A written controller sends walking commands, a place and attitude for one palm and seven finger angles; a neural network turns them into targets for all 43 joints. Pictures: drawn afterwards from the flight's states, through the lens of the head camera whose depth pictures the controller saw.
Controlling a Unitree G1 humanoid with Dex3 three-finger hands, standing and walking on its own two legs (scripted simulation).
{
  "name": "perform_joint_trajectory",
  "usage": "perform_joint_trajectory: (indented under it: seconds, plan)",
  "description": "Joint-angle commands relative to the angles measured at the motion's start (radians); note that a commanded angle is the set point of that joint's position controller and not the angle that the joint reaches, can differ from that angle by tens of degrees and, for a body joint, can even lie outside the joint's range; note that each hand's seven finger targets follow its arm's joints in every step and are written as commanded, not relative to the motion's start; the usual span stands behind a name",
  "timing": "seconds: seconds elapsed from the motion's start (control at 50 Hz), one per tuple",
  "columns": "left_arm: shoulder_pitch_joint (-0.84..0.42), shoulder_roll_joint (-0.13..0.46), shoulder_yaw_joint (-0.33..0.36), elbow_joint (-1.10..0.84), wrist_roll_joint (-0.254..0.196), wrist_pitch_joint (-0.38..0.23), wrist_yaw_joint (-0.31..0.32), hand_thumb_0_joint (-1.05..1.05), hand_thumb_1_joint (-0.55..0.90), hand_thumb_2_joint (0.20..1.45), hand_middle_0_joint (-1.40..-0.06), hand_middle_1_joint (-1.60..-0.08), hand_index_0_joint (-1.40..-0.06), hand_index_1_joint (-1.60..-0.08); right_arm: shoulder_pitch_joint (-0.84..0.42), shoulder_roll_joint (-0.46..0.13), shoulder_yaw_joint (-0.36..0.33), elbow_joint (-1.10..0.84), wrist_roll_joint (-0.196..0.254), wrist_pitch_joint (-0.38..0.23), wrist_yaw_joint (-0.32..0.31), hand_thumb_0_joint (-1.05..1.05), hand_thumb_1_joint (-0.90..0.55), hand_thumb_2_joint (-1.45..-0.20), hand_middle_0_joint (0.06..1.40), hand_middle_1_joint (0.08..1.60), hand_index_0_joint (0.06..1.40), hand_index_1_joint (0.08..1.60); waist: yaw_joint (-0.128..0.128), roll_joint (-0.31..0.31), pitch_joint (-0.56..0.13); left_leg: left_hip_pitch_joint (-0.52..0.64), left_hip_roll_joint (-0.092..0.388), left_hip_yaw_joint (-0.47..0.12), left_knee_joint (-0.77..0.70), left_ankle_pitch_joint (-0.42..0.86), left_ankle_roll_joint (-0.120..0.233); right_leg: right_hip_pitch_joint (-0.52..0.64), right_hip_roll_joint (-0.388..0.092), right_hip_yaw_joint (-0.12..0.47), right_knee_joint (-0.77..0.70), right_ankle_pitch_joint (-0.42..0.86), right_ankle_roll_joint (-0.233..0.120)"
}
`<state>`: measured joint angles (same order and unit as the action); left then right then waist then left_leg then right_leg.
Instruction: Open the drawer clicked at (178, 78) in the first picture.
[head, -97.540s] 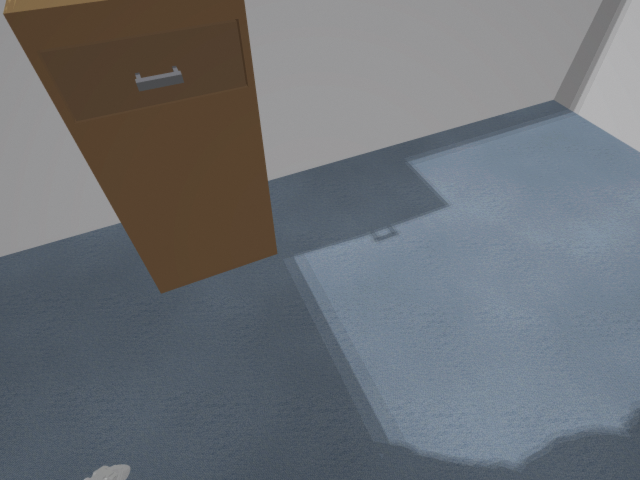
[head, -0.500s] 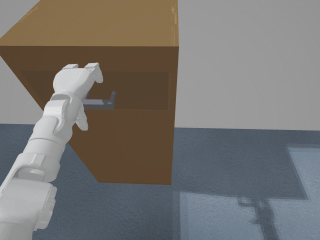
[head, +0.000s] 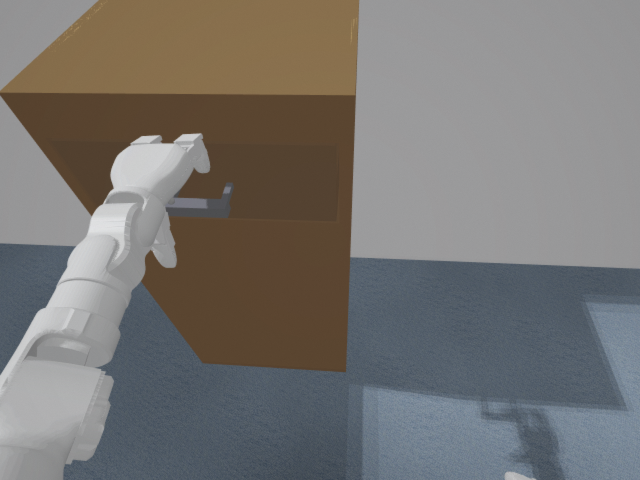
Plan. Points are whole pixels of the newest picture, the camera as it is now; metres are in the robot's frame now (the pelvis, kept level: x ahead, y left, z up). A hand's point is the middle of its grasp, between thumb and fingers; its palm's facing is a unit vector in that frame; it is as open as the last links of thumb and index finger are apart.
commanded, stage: re-aim the fingers above the handle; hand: left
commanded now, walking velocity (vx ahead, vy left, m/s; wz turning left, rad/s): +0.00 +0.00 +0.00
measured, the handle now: (198, 198) +0.50 +0.20 +0.05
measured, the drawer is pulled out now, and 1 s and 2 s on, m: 0.00 0.00 0.00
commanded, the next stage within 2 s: lower the fingers behind the handle in 1.64 s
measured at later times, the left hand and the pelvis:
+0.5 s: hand (175, 203) +0.44 +0.20 +0.11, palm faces -0.02 -0.04 -1.00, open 13.8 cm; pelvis -0.01 +0.01 +0.00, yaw -1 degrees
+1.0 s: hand (172, 202) +0.44 +0.21 +0.11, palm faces +0.00 -0.05 -1.00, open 13.8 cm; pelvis -0.01 +0.01 +0.00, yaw -1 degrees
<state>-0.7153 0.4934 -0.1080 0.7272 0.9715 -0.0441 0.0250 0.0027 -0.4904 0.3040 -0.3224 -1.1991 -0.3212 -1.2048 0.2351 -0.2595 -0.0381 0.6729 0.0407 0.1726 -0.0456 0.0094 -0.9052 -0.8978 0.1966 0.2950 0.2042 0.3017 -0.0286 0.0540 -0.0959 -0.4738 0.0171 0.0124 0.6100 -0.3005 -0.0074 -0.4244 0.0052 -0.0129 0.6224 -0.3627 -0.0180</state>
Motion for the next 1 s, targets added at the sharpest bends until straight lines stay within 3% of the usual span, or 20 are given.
perform_joint_trajectory:
  seconds: [0.0, 0.08, 0.1, 0.16, 0.18, 0.26, 0.32, 0.4, 0.44, 0.52, 0.58, 0.64, 0.68, 0.7, 0.74, 0.78, 0.82, 0.86, 0.9, 0.98]
  plan:
    - [-0.469, 0.244, 0.096, -0.21, -0.008, -0.036, 0.029, 0.0, -0.5, 0.3, -0.3, -1.2, -0.3, -1.2, 0.02, -0.133, -0.052, -0.102, -0.004, -0.029, -0.019, 0.0, -0.9, -0.9, 0.2, 0.3, 0.2, 0.3, -0.018, -0.056, -0.346, 0.207, -0.052, 0.033, -0.004, 0.354, 0.057, 0.122, 0.023, 0.015, -0.072, 0.479, -0.007]
    - [-0.482, 0.272, 0.119, -0.2, -0.01, -0.064, 0.04, 0.0, -0.5, 0.3, -0.3, -1.2, -0.3, -1.2, 0.033, -0.136, -0.054, -0.091, -0.004, -0.032, -0.02, 0.0, -0.9, -0.9, 0.2, 0.3, 0.2, 0.3, -0.023, -0.045, -0.34, 0.195, -0.053, 0.033, -0.004, 0.342, 0.056, 0.109, 0.024, 0.017, -0.071, 0.468, -0.006]
    - [-0.472, 0.261, 0.12, -0.2, -0.009, -0.067, 0.048, 0.0, -0.5, 0.3, -0.3, -1.2, -0.3, -1.2, 0.037, -0.132, -0.058, -0.09, -0.005, -0.034, -0.018, 0.0, -0.9, -0.9, 0.2, 0.3, 0.2, 0.3, -0.017, -0.045, -0.351, 0.199, -0.05, 0.033, -0.006, 0.346, 0.054, 0.107, 0.025, 0.013, -0.069, 0.454, -0.007]
    - [-0.444, 0.324, 0.18, -0.183, -0.001, -0.068, 0.073, 0.0, -0.5, 0.3, -0.3, -1.2, -0.3, -1.2, 0.044, -0.138, -0.06, -0.087, -0.006, -0.034, -0.014, 0.0, -0.9, -0.9, 0.2, 0.3, 0.2, 0.3, 0.001, -0.042, -0.371, 0.184, -0.049, 0.033, -0.003, 0.373, 0.052, 0.129, 0.028, 0.013, -0.057, 0.477, -0.011]
    - [-0.448, 0.29, 0.152, -0.193, -0.001, -0.064, 0.08, 0.0, -0.5, 0.3, -0.3, -1.2, -0.3, -1.2, 0.041, -0.136, -0.06, -0.089, -0.007, -0.036, -0.011, 0.0, -0.9, -0.9, 0.2, 0.3, 0.2, 0.3, -0.003, -0.03, -0.374, 0.188, -0.05, 0.037, -0.004, 0.367, 0.052, 0.122, 0.028, 0.013, -0.059, 0.469, -0.009]
    - [-0.41, 0.276, 0.146, -0.175, 0.008, -0.034, 0.092, 0.0, -0.5, 0.3, -0.3, -1.2, -0.3, -1.2, 0.043, -0.141, -0.064, -0.092, -0.003, -0.037, -0.003, 0.0, -0.9, -0.9, 0.2, 0.3, 0.2, 0.3, 0.001, -0.05, -0.369, 0.188, -0.042, 0.038, -0.011, 0.376, 0.051, 0.121, 0.033, 0.005, -0.06, 0.459, -0.012]
    - [-0.434, 0.243, 0.113, -0.203, 0.011, -0.017, 0.087, 0.0, -0.5, 0.3, -0.3, -1.2, -0.3, -1.2, 0.043, -0.143, -0.071, -0.095, -0.001, -0.039, 0.001, 0.0, -0.9, -0.9, 0.2, 0.3, 0.2, 0.3, -0.009, -0.024, -0.356, 0.221, -0.038, 0.033, -0.016, 0.36, 0.051, 0.081, 0.039, 0.0, -0.069, 0.407, -0.015]
    - [-0.488, 0.193, 0.064, -0.206, 0.002, -0.013, 0.077, 0.0, -0.5, 0.3, -0.3, -1.2, -0.3, -1.2, 0.044, -0.141, -0.068, -0.092, 0.0, -0.045, -0.005, 0.0, -0.9, -0.9, 0.2, 0.3, 0.2, 0.3, -0.034, -0.039, -0.324, 0.238, -0.036, 0.024, -0.022, 0.315, 0.055, 0.038, 0.039, -0.003, -0.084, 0.348, -0.013]
    - [-0.52, 0.251, 0.103, -0.214, 0.008, -0.022, 0.081, 0.0, -0.5, 0.3, -0.3, -1.2, -0.3, -1.2, 0.046, -0.146, -0.064, -0.091, -0.003, -0.047, -0.011, 0.0, -0.9, -0.9, 0.2, 0.3, 0.2, 0.3, -0.026, -0.023, -0.337, 0.236, -0.038, 0.022, -0.026, 0.309, 0.053, 0.052, 0.038, -0.001, -0.083, 0.334, -0.017]
    - [-0.534, 0.227, 0.095, -0.167, 0.019, -0.016, 0.099, 0.0, -0.5, 0.3, -0.3, -1.2, -0.3, -1.2, 0.043, -0.135, -0.06, -0.085, -0.003, -0.054, -0.009, 0.0, -0.9, -0.9, 0.2, 0.3, 0.2, 0.3, -0.026, -0.01, -0.322, 0.233, -0.035, 0.02, -0.023, 0.305, 0.047, 0.021, 0.04, -0.008, -0.072, 0.318, -0.018]
    - [-0.49, 0.357, 0.202, -0.12, 0.034, -0.006, 0.11, 0.0, -0.5, 0.3, -0.3, -1.2, -0.3, -1.2, 0.04, -0.142, -0.052, -0.088, -0.008, -0.052, -0.015, 0.0, -0.9, -0.9, 0.2, 0.3, 0.2, 0.3, 0.008, -0.038, -0.359, 0.197, -0.038, 0.029, -0.022, 0.323, 0.049, 0.089, 0.035, 0.0, -0.062, 0.361, -0.018]
    - [-0.471, 0.278, 0.135, -0.082, 0.035, 0.006, 0.093, 0.0, -0.5, 0.3, -0.3, -1.2, -0.3, -1.2, 0.038, -0.142, -0.05, -0.097, -0.005, -0.053, -0.014, 0.0, -0.9, -0.9, 0.2, 0.3, 0.2, 0.3, -0.008, -0.06, -0.327, 0.182, -0.033, 0.034, -0.026, 0.316, 0.048, 0.076, 0.033, -0.005, -0.069, 0.355, -0.015]
    - [-0.454, 0.277, 0.125, -0.09, 0.033, 0.005, 0.072, 0.0, -0.5, 0.3, -0.3, -1.2, -0.3, -1.2, 0.041, -0.147, -0.052, -0.107, -0.002, -0.05, -0.015, 0.0, -0.9, -0.9, 0.2, 0.3, 0.2, 0.3, -0.012, -0.059, -0.333, 0.191, -0.033, 0.034, -0.024, 0.309, 0.05, 0.07, 0.034, -0.003, -0.069, 0.358, -0.013]
    - [-0.487, 0.214, 0.068, -0.134, 0.025, -0.003, 0.06, 0.0, -0.5, 0.3, -0.3, -1.2, -0.3, -1.2, 0.042, -0.142, -0.056, -0.111, -0.003, -0.053, -0.015, 0.0, -0.9, -0.9, 0.2, 0.3, 0.2, 0.3, -0.028, -0.054, -0.341, 0.215, -0.034, 0.034, -0.017, 0.322, 0.054, 0.054, 0.034, -0.001, -0.073, 0.368, -0.01]
    - [-0.471, 0.217, 0.071, -0.138, 0.01, -0.019, 0.036, 0.0, -0.5, 0.3, -0.3, -1.2, -0.3, -1.2, 0.05, -0.144, -0.057, -0.113, -0.002, -0.052, -0.018, 0.0, -0.9, -0.9, 0.2, 0.3, 0.2, 0.3, -0.037, -0.071, -0.316, 0.217, -0.033, 0.029, -0.018, 0.308, 0.056, 0.052, 0.034, -0.001, -0.085, 0.35, -0.011]
    - [-0.492, 0.238, 0.088, -0.18, 0.002, -0.045, 0.028, 0.0, -0.5, 0.3, -0.3, -1.2, -0.3, -1.2, 0.057, -0.144, -0.062, -0.106, -0.004, -0.053, -0.021, 0.0, -0.9, -0.9, 0.2, 0.3, 0.2, 0.3, -0.033, -0.043, -0.327, 0.236, -0.035, 0.024, -0.013, 0.311, 0.057, 0.035, 0.036, 0.003, -0.081, 0.349, -0.012]
    - [-0.513, 0.215, 0.073, -0.223, -0.008, -0.069, 0.031, 0.0, -0.5, 0.3, -0.3, -1.2, -0.3, -1.2, 0.061, -0.137, -0.064, -0.104, -0.006, -0.056, -0.019, 0.0, -0.9, -0.9, 0.2, 0.3, 0.2, 0.3, -0.034, -0.026, -0.337, 0.25, -0.037, 0.018, -0.007, 0.336, 0.055, 0.029, 0.038, -0.002, -0.075, 0.36, -0.014]
    - [-0.514, 0.26, 0.115, -0.227, -0.007, -0.082, 0.047, 0.0, -0.5, 0.3, -0.3, -1.2, -0.3, -1.2, 0.062, -0.138, -0.064, -0.098, -0.007, -0.055, -0.017, 0.0, -0.9, -0.9, 0.2, 0.3, 0.2, 0.3, -0.024, -0.013, -0.349, 0.245, -0.04, 0.015, -0.001, 0.346, 0.054, 0.035, 0.039, 0.002, -0.069, 0.364, -0.016]
    - [-0.533, 0.254, 0.114, -0.213, 0.003, -0.078, 0.074, 0.0, -0.5, 0.3, -0.3, -1.2, -0.3, -1.2, 0.066, -0.135, -0.064, -0.087, -0.007, -0.054, -0.011, 0.0, -0.9, -0.9, 0.2, 0.3, 0.2, 0.3, -0.022, 0.014, -0.341, 0.239, -0.037, 0.01, 0.001, 0.353, 0.046, 0.005, 0.044, -0.009, -0.056, 0.344, -0.021]
    - [-0.533, 0.31, 0.163, -0.149, 0.023, -0.032, 0.12, 0.0, -0.5, 0.3, -0.3, -1.2, -0.3, -1.2, 0.066, -0.141, -0.062, -0.074, -0.011, -0.053, -0.005, 0.0, -0.9, -0.9, 0.2, 0.3, 0.2, 0.3, -0.015, 0.009, -0.368, 0.217, -0.037, 0.02, 0.004, 0.347, 0.045, 0.029, 0.043, -0.007, -0.051, 0.352, -0.021]
